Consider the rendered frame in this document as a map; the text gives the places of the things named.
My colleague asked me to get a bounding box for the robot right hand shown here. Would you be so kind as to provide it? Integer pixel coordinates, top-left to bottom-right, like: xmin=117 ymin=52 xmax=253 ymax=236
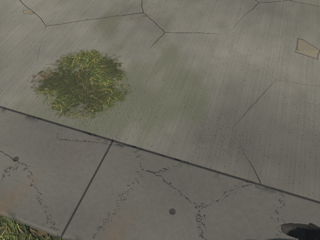
xmin=281 ymin=223 xmax=320 ymax=240

